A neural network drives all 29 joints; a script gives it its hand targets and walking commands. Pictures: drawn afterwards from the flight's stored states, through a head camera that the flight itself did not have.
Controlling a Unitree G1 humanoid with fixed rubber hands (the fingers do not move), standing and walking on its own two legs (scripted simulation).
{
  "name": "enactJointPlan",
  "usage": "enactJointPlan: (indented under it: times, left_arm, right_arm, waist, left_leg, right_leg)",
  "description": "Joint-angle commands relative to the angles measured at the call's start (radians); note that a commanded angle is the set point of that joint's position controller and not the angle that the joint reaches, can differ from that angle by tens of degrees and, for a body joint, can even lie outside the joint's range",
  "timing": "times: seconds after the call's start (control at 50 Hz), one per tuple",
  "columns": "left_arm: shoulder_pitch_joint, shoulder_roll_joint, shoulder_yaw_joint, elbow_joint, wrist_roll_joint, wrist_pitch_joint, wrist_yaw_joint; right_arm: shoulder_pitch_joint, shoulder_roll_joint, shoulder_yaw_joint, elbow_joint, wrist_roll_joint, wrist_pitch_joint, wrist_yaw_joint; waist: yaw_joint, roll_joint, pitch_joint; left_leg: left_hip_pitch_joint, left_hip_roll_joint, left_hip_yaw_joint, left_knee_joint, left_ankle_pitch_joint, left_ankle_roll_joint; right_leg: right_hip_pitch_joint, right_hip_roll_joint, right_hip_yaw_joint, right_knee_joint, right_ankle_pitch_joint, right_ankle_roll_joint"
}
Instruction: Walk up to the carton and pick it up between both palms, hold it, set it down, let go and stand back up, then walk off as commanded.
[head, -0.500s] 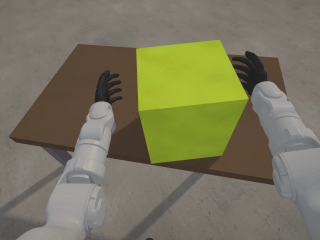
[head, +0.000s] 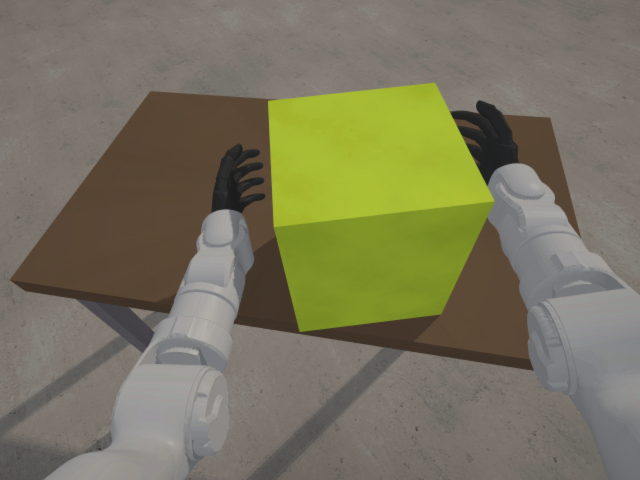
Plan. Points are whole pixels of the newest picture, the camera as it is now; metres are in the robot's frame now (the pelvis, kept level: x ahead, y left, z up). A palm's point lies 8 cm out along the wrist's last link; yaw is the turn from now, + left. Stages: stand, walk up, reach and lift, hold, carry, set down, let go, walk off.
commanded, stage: reach and lift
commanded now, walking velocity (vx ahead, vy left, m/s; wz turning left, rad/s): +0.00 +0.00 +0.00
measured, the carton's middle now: (362, 217) +0.45 +0.05 +0.06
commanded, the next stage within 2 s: none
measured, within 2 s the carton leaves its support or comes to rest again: leaves its support in 1.86 s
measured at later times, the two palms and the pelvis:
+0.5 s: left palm (243, 210) +0.40 +0.20 +0.10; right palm (486, 179) +0.48 -0.09 +0.12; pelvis +0.00 +0.00 +0.01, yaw -1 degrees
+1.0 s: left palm (238, 218) +0.39 +0.20 +0.10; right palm (483, 190) +0.46 -0.09 +0.12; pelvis +0.02 +0.00 +0.01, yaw -1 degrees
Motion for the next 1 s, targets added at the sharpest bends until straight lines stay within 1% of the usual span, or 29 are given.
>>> enactJointPlan:
  times: [0.0,0.04,0.06,0.08,0.1,0.12,0.14,0.16,0.2,0.24,0.28,0.3,0.32,0.38,0.4,0.42,0.48,0.52,0.56,0.62,0.66,0.72,0.74,0.78,0.84,0.88,0.9,0.94,0.98]
  left_arm:
    - [-0.446,0.045,0.041,-0.2,0.057,-0.04,0.002]
    - [-0.436,0.039,0.067,-0.139,0.075,-0.024,0.002]
    - [-0.442,0.008,0.06,-0.202,0.09,-0.029,0.005]
    - [-0.465,0.003,0.033,-0.173,0.063,-0.038,-0.004]
    - [-0.475,-0.007,0.065,-0.209,0.091,-0.059,-0.001]
    - [-0.446,-0.006,0.075,-0.17,0.1,-0.055,-0.002]
    - [-0.459,-0.005,0.099,-0.194,0.119,-0.06,0.001]
    - [-0.429,-0.013,0.119,-0.188,0.138,-0.056,0.0]
    - [-0.475,-0.02,0.129,-0.209,0.169,-0.055,-0.008]
    - [-0.433,-0.051,0.148,-0.187,0.185,-0.048,-0.01]
    - [-0.466,-0.098,0.113,-0.227,0.179,-0.047,-0.01]
    - [-0.448,-0.101,0.134,-0.217,0.191,-0.055,-0.013]
    - [-0.449,-0.109,0.159,-0.249,0.209,-0.059,-0.008]
    - [-0.424,-0.161,0.203,-0.195,0.254,-0.054,-0.054]
    - [-0.474,-0.218,0.167,-0.235,0.273,-0.052,-0.069]
    - [-0.421,-0.234,0.2,-0.222,0.306,-0.055,-0.079]
    - [-0.475,-0.484,0.147,-0.231,0.362,-0.053,-0.148]
    - [-0.437,-0.52,0.14,-0.213,0.387,-0.023,-0.154]
    - [-0.383,-0.521,0.152,-0.216,0.411,0.001,-0.159]
    - [-0.363,-0.532,0.151,-0.275,0.422,0.028,-0.16]
    - [-0.318,-0.502,0.186,-0.256,0.42,0.056,-0.16]
    - [-0.334,-0.534,0.118,-0.302,0.409,0.047,-0.157]
    - [-0.35,-0.534,0.103,-0.303,0.398,0.056,-0.155]
    - [-0.335,-0.523,0.1,-0.317,0.392,0.069,-0.15]
    - [-0.311,-0.528,0.093,-0.296,0.397,0.071,-0.161]
    - [-0.325,-0.535,0.098,-0.283,0.397,0.066,-0.158]
    - [-0.306,-0.54,0.079,-0.31,0.392,0.076,-0.152]
    - [-0.295,-0.553,0.091,-0.289,0.389,0.07,-0.16]
    - [-0.307,-0.558,0.056,-0.3,0.378,0.054,-0.164]
  right_arm:
    - [-0.417,-0.073,-0.062,-0.134,-0.049,-0.02,-0.005]
    - [-0.455,-0.049,-0.07,-0.137,-0.085,-0.017,-0.02]
    - [-0.434,-0.018,-0.1,-0.167,-0.108,-0.021,-0.026]
    - [-0.462,0.03,-0.095,-0.182,-0.109,-0.017,-0.034]
    - [-0.448,0.057,-0.097,-0.246,-0.119,-0.033,-0.032]
    - [-0.453,0.057,-0.115,-0.26,-0.137,-0.027,-0.034]
    - [-0.444,0.047,-0.143,-0.265,-0.173,-0.035,-0.036]
    - [-0.438,0.053,-0.116,-0.255,-0.161,-0.033,-0.038]
    - [-0.42,0.08,-0.172,-0.236,-0.208,-0.021,-0.033]
    - [-0.407,0.095,-0.19,-0.216,-0.238,-0.019,-0.041]
    - [-0.406,0.118,-0.206,-0.227,-0.243,-0.019,-0.037]
    - [-0.402,0.142,-0.215,-0.252,-0.271,-0.029,-0.031]
    - [-0.393,0.145,-0.223,-0.227,-0.279,-0.036,-0.027]
    - [-0.372,0.247,-0.241,-0.222,-0.34,-0.027,-0.013]
    - [-0.375,0.301,-0.282,-0.238,-0.383,-0.04,0.002]
    - [-0.352,0.362,-0.275,-0.23,-0.401,-0.045,0.014]
    - [-0.348,0.62,-0.313,-0.216,-0.544,-0.058,0.081]
    - [-0.306,0.648,-0.353,-0.202,-0.603,-0.075,0.097]
    - [-0.261,0.685,-0.337,-0.217,-0.597,-0.069,0.109]
    - [-0.222,0.692,-0.344,-0.186,-0.608,-0.061,0.126]
    - [-0.23,0.683,-0.321,-0.223,-0.59,-0.055,0.129]
    - [-0.231,0.709,-0.334,-0.264,-0.601,-0.084,0.129]
    - [-0.226,0.686,-0.356,-0.236,-0.607,-0.078,0.128]
    - [-0.202,0.664,-0.37,-0.18,-0.605,-0.066,0.131]
    - [-0.2,0.689,-0.35,-0.236,-0.605,-0.079,0.127]
    - [-0.215,0.696,-0.343,-0.216,-0.597,-0.079,0.129]
    - [-0.205,0.682,-0.354,-0.206,-0.583,-0.073,0.135]
    - [-0.201,0.681,-0.332,-0.231,-0.586,-0.086,0.134]
    - [-0.177,0.697,-0.34,-0.243,-0.604,-0.096,0.124]
  waist:
    - [-0.018,-0.082,-0.6]
    - [-0.015,-0.133,-0.521]
    - [-0.027,-0.092,-0.549]
    - [-0.024,-0.123,-0.578]
    - [0.012,-0.092,-0.65]
    - [0.002,-0.124,-0.608]
    - [-0.013,-0.098,-0.673]
    - [0.014,-0.09,-0.652]
    - [-0.008,-0.042,-0.622]
    - [-0.007,-0.097,-0.62]
    - [-0.025,-0.063,-0.619]
    - [-0.012,-0.096,-0.587]
    - [0.001,-0.065,-0.614]
    - [-0.006,-0.126,-0.526]
    - [-0.036,-0.068,-0.564]
    - [0.005,-0.091,-0.526]
    - [-0.026,-0.098,-0.542]
    - [-0.041,-0.074,-0.523]
    - [-0.007,-0.053,-0.449]
    - [-0.009,-0.04,-0.368]
    - [0.02,-0.085,-0.339]
    - [-0.022,-0.038,-0.39]
    - [-0.042,-0.034,-0.364]
    - [-0.046,-0.028,-0.334]
    - [-0.039,-0.041,-0.327]
    - [-0.015,-0.03,-0.333]
    - [-0.044,-0.004,-0.333]
    - [-0.021,-0.049,-0.36]
    - [-0.053,-0.023,-0.384]
  left_leg:
    - [0.373,-0.079,0.082,0.018,0.405,-0.005]
    - [0.347,-0.081,0.087,0.016,0.353,0.013]
    - [0.361,-0.082,0.087,0.011,0.352,0.009]
    - [0.355,-0.08,0.092,0.01,0.36,0.016]
    - [0.343,-0.087,0.09,0.018,0.388,0.01]
    - [0.327,-0.091,0.099,0.017,0.379,0.02]
    - [0.342,-0.091,0.104,0.015,0.403,0.013]
    - [0.324,-0.091,0.109,0.013,0.427,0.015]
    - [0.344,-0.096,0.11,-0.005,0.402,0.012]
    - [0.381,-0.086,0.116,-0.01,0.424,0.014]
    - [0.414,-0.084,0.117,-0.018,0.399,0.008]
    - [0.398,-0.088,0.118,-0.01,0.418,0.014]
    - [0.417,-0.09,0.128,-0.007,0.451,0.01]
    - [0.385,-0.096,0.146,-0.034,0.42,0.027]
    - [0.411,-0.095,0.141,-0.044,0.407,0.014]
    - [0.421,-0.097,0.15,-0.044,0.418,0.02]
    - [0.458,-0.097,0.158,-0.058,0.439,0.022]
    - [0.536,-0.081,0.16,-0.048,0.475,0.023]
    - [0.516,-0.09,0.17,-0.046,0.457,0.026]
    - [0.521,-0.086,0.177,-0.068,0.435,0.025]
    - [0.515,-0.092,0.191,-0.071,0.4,0.042]
    - [0.513,-0.094,0.186,-0.047,0.478,0.024]
    - [0.555,-0.09,0.182,-0.045,0.486,0.019]
    - [0.612,-0.076,0.178,-0.041,0.496,0.016]
    - [0.582,-0.08,0.174,-0.033,0.496,0.024]
    - [0.556,-0.083,0.189,-0.044,0.473,0.023]
    - [0.595,-0.078,0.176,-0.039,0.521,0.02]
    - [0.59,-0.079,0.181,-0.052,0.522,0.026]
    - [0.549,-0.083,0.18,-0.034,0.527,0.019]
  right_leg:
    - [0.3,0.034,-0.007,0.004,0.308,0.041]
    - [0.299,0.031,-0.005,-0.008,0.268,0.045]
    - [0.312,0.022,-0.004,-0.01,0.272,0.048]
    - [0.315,0.02,-0.009,-0.009,0.317,0.059]
    - [0.358,0.015,0.007,0.006,0.368,0.051]
    - [0.38,0.013,0.015,0.011,0.396,0.063]
    - [0.401,0.01,0.009,0.022,0.454,0.064]
    - [0.411,0.007,0.014,0.025,0.474,0.064]
    - [0.42,0.002,0.006,0.023,0.437,0.063]
    - [0.425,0.016,-0.007,0.007,0.441,0.061]
    - [0.379,0.013,-0.008,-0.018,0.364,0.052]
    - [0.4,0.015,-0.012,-0.006,0.42,0.054]
    - [0.411,0.016,-0.012,0.0,0.426,0.053]
    - [0.475,-0.006,-0.001,-0.001,0.496,0.07]
    - [0.455,-0.007,-0.014,-0.013,0.444,0.063]
    - [0.458,-0.002,-0.019,-0.009,0.429,0.058]
    - [0.452,-0.009,-0.043,-0.014,0.448,0.05]
    - [0.404,-0.002,-0.061,-0.038,0.411,0.038]
    - [0.43,-0.006,-0.042,-0.039,0.402,0.041]
    - [0.413,0.001,-0.061,-0.044,0.333,0.045]
    - [0.418,0.001,-0.047,-0.061,0.318,0.043]
    - [0.428,-0.005,-0.053,-0.047,0.381,0.047]
    - [0.38,0.005,-0.062,-0.066,0.313,0.037]
    - [0.335,0.012,-0.078,-0.078,0.254,0.034]
    - [0.355,0.004,-0.059,-0.085,0.282,0.036]
    - [0.361,-0.007,-0.061,-0.071,0.278,0.04]
    - [0.345,-0.002,-0.066,-0.072,0.303,0.035]
    - [0.364,0.003,-0.066,-0.075,0.33,0.044]
    - [0.415,-0.007,-0.056,-0.053,0.406,0.044]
